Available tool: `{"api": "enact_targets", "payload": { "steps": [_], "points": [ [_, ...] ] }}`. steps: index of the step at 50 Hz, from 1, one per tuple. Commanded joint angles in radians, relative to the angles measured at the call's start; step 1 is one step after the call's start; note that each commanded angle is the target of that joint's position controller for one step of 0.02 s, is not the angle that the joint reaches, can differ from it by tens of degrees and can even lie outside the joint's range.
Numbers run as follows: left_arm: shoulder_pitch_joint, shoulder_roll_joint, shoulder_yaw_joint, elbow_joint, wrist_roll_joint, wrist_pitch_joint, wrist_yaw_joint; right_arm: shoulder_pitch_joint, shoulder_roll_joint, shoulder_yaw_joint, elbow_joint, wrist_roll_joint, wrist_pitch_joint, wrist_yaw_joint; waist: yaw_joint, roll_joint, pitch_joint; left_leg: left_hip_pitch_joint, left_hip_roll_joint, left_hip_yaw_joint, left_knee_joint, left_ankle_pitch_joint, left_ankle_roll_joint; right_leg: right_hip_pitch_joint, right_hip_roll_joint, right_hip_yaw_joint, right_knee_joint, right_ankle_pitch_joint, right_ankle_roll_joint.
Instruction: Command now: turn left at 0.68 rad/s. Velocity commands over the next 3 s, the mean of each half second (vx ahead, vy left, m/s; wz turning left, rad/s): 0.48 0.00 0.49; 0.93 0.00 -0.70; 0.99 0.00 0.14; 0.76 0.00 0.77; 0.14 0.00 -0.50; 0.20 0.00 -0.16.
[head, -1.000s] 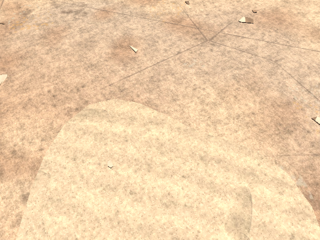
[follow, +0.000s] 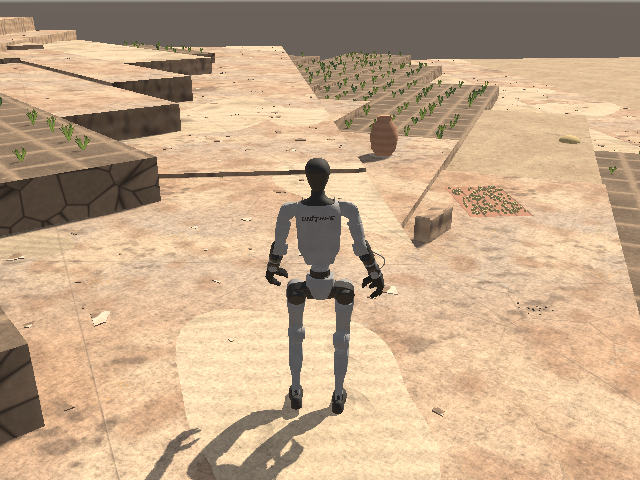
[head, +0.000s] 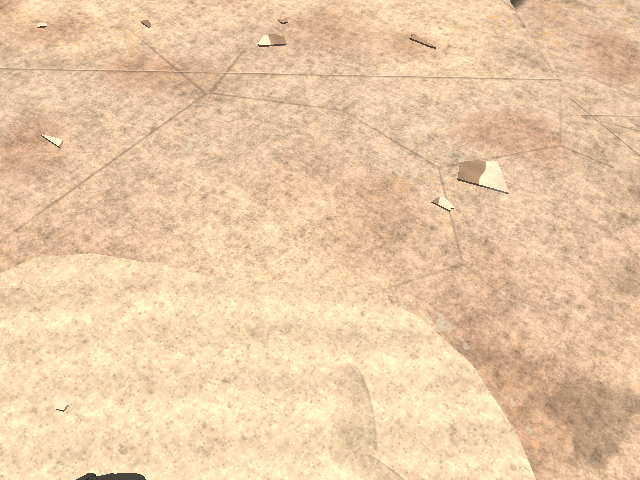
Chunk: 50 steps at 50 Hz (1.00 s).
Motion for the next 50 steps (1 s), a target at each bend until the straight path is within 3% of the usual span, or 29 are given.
{"api": "enact_targets", "payload": {
  "steps": [1,3,4,5,6,7,8,10,14,15,17,19,22,24,26,28,29,30,31,32,33,35,36,39,43,45,47,49,50],
  "points": [
    [-0.008,0.183,0.068,-0.062,-0.014,-0.004,0.006,-0.03,-0.081,-0.02,-0.099,0.007,-0.011,0.016,0.033,-0.097,-0.123,-0.043,-0.009,0.033,-0.101,0.032,0.024,0.2,-0.331,0.181,-0.064,0.593,-0.175],
    [-0.017,0.181,0.073,-0.054,-0.037,-0.002,0.006,0.031,-0.085,-0.029,-0.093,0.006,-0.009,0.022,-0.01,-0.095,-0.139,0.091,-0.048,0.063,-0.301,0.201,0.068,0.15,-0.299,0.097,0.04,0.521,-0.1],
    [0.028,0.162,0.075,-0.036,-0.038,-0.008,0.001,0.102,-0.121,-0.048,-0.073,0.005,-0.009,0.009,-0.024,-0.024,-0.162,0.236,-0.056,-0.008,-0.382,0.275,0.125,0.026,-0.242,0.037,0.153,0.234,-0.031],
    [-0.03,0.086,0.054,-0.083,-0.005,-0.02,-0.008,0.228,-0.257,-0.089,-0.052,0.017,-0.019,-0.009,-0.042,0.25,-0.174,0.459,0.17,-0.387,-0.443,0.259,0.263,-0.313,-0.103,-0.057,0.484,-0.228,0.054],
    [-0.124,0.077,0.045,-0.143,-0.004,-0.05,-0.021,0.268,-0.303,-0.089,-0.075,-0.007,-0.057,0.008,-0.085,0.296,-0.178,0.55,0.3,-0.809,-0.587,-0.119,0.441,-0.629,0.048,0.141,0.655,-0.388,0.07],
    [-0.177,0.136,0.059,-0.144,-0.038,-0.082,-0.039,0.252,-0.231,-0.071,-0.077,-0.016,-0.084,0.016,-0.106,0.16,-0.111,0.553,0.304,-0.805,-0.659,-0.388,0.427,-0.723,-0.009,0.236,0.691,-0.313,0.04],
    [-0.177,0.17,0.071,-0.136,-0.056,-0.105,-0.05,0.202,-0.205,-0.058,-0.083,-0.012,-0.1,0.013,-0.069,0.125,-0.044,0.516,0.272,-0.753,-0.668,-0.387,0.382,-0.737,-0.027,0.241,0.654,-0.205,0.016],
    [-0.147,0.173,0.076,-0.099,-0.023,-0.134,-0.048,0.142,-0.174,-0.04,-0.1,0.005,-0.103,-0.004,-0.028,0.088,-0.01,0.452,0.195,-0.61,-0.662,-0.214,0.326,-0.666,-0.051,0.239,0.526,-0.038,0.027],
    [-0.12,0.139,0.068,-0.054,-0.02,-0.154,-0.055,0.176,-0.156,-0.023,-0.097,-0.013,-0.104,-0.032,-0.015,0.108,-0.01,0.4,0.111,-0.448,-0.668,0.014,0.294,-0.552,-0.017,0.19,0.334,0.181,0.086],
    [-0.037,0.086,0.032,-0.002,0.084,-0.086,-0.081,0.21,-0.206,-0.039,-0.046,-0.058,-0.091,-0.004,-0.022,0.153,-0.011,0.339,0.03,-0.366,-0.682,0.067,0.253,-0.489,-0.016,0.11,0.356,0.192,0.105],
    [-0.063,0.096,0.03,-0.007,0.056,-0.047,-0.091,0.242,-0.148,-0.021,-0.029,-0.049,-0.094,0.02,-0.047,0.178,0.027,0.294,0.023,-0.324,-0.709,0.099,0.242,-0.462,-0.036,0.076,0.326,0.212,0.116],
    [-0.138,0.129,0.032,-0.025,0.028,-0.042,-0.093,0.27,-0.134,-0.015,-0.021,-0.049,-0.105,0.028,-0.083,0.185,0.065,0.341,0.063,-0.328,-0.747,0.091,0.244,-0.517,-0.061,0.073,0.287,0.244,0.108],
    [-0.226,0.146,0.027,-0.057,0.026,-0.054,-0.105,0.3,-0.161,-0.019,0.005,-0.055,-0.119,0.012,-0.111,0.138,0.111,0.464,0.13,-0.296,-0.785,0.117,0.246,-0.606,-0.075,0.067,0.223,0.248,0.061],
    [-0.236,0.142,0.021,-0.073,0.024,-0.059,-0.117,0.298,-0.167,-0.018,0.031,-0.061,-0.128,-0.002,-0.097,0.127,0.139,0.516,0.167,-0.234,-0.807,0.219,0.236,-0.611,-0.066,0.078,0.194,0.216,0.012],
    [-0.207,0.135,0.014,-0.081,0.018,-0.059,-0.119,0.268,-0.169,-0.014,0.052,-0.072,-0.133,-0.012,-0.06,0.127,0.134,0.541,0.178,-0.14,-0.779,0.483,0.215,-0.545,-0.031,0.056,0.167,0.152,-0.046],
    [-0.079,0.138,0.014,-0.055,0.012,-0.055,-0.1,0.229,-0.179,-0.009,0.061,-0.078,-0.136,-0.018,0.016,0.148,0.02,0.521,0.162,-0.032,-0.595,1.183,0.183,-0.282,0.062,-0.037,0.174,0.075,-0.11],
    [0.083,0.162,0.026,-0.014,0.006,-0.057,-0.089,0.222,-0.197,-0.012,0.066,-0.088,-0.13,-0.022,0.094,0.166,-0.077,0.516,0.166,0.002,-0.386,1.459,0.172,-0.118,0.113,-0.05,0.206,0.019,-0.134],
    [0.331,0.191,0.042,0.059,0.007,-0.061,-0.077,0.181,-0.211,-0.015,0.058,-0.085,-0.121,-0.028,0.214,0.135,-0.187,0.402,0.147,0.04,-0.091,1.48,0.15,0.153,0.134,-0.025,0.157,0.014,-0.159],
    [0.469,0.296,0.079,0.096,0.02,-0.062,-0.062,0.203,-0.173,0.002,0.023,-0.061,-0.128,-0.022,0.242,-0.038,-0.282,0.087,0.062,0.057,0.277,1.183,0.121,0.455,0.0,0.265,0.087,-0.269,-0.222],
    [0.466,0.351,0.096,0.108,0.004,-0.059,-0.064,0.17,-0.094,0.02,-0.008,-0.058,-0.152,-0.002,0.179,-0.319,-0.325,-0.225,-0.175,-0.008,0.633,0.19,0.074,0.578,-0.225,0.881,-0.157,-0.536,-0.326],
    [0.369,0.316,0.088,0.093,-0.007,-0.061,-0.07,0.085,-0.134,0.024,-0.043,-0.071,-0.169,0.002,0.153,-0.193,-0.252,-0.397,-0.153,-0.161,0.721,0.132,0.095,0.569,-0.248,1.043,-0.24,-0.444,-0.343],
    [0.35,0.256,0.078,0.109,-0.005,-0.07,-0.055,0.001,-0.129,0.042,-0.067,-0.076,-0.19,0.007,0.111,0.027,-0.098,-0.376,-0.037,-0.17,0.58,0.198,0.106,0.34,-0.212,0.812,-0.249,-0.216,-0.298],
    [0.323,0.22,0.064,0.124,-0.006,-0.075,-0.048,-0.029,-0.111,0.047,-0.084,-0.093,-0.18,0.006,0.066,0.059,-0.035,-0.326,-0.006,-0.165,0.491,0.186,0.095,0.21,-0.156,0.712,-0.268,-0.134,-0.264],
    [0.305,0.195,0.047,0.124,-0.013,-0.099,-0.044,-0.01,-0.09,0.064,-0.089,-0.119,-0.122,0.013,0.002,-0.001,0.031,-0.289,0.025,-0.128,0.36,0.116,0.05,0.035,-0.077,0.597,-0.306,-0.059,-0.278],
    [0.326,0.211,0.054,0.121,-0.018,-0.114,-0.042,-0.264,-0.062,0.089,-0.189,-0.093,-0.115,0.034,0.058,-0.014,0.126,-0.22,0.009,-0.035,-0.011,0.357,-0.002,-0.133,-0.01,0.52,-0.396,0.126,-0.243],
    [0.365,0.226,0.062,0.136,-0.027,-0.115,-0.045,-0.319,-0.043,0.096,-0.206,-0.079,-0.12,0.04,0.099,-0.036,0.089,-0.12,-0.03,-0.014,-0.157,0.518,0.007,-0.101,-0.009,0.513,-0.381,0.343,-0.201],
    [0.388,0.245,0.069,0.15,-0.035,-0.117,-0.041,-0.338,-0.06,0.09,-0.214,-0.071,-0.123,0.034,0.114,-0.041,0.046,-0.065,-0.055,-0.023,-0.229,0.572,0.026,0.004,-0.034,0.526,-0.337,0.534,-0.175],
    [0.373,0.266,0.074,0.152,-0.035,-0.115,-0.03,-0.295,-0.088,0.079,-0.205,-0.07,-0.125,0.023,0.086,-0.035,-0.009,0.05,-0.089,-0.033,-0.315,0.519,0.044,0.094,-0.035,0.526,-0.229,0.729,-0.135],
    [0.367,0.291,0.078,0.153,-0.029,-0.116,-0.027,-0.211,-0.127,0.061,-0.18,-0.067,-0.126,0.01,0.046,-0.037,-0.084,0.173,-0.117,-0.039,-0.314,0.442,0.053,0.129,-0.034,0.527,-0.108,0.884,-0.109]
  ]
}}
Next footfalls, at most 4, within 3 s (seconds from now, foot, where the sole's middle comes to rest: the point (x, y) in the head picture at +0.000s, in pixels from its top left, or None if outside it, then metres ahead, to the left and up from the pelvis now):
0.08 left None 0.02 0.12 -0.77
0.60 right None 0.47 0.03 -0.77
1.04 left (234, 294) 0.91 0.20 -0.77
1.42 right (356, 210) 1.19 -0.12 -0.77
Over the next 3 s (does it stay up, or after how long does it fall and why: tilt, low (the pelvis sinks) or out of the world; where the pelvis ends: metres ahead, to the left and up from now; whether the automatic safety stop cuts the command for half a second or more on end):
stays up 1.81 0.13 0.02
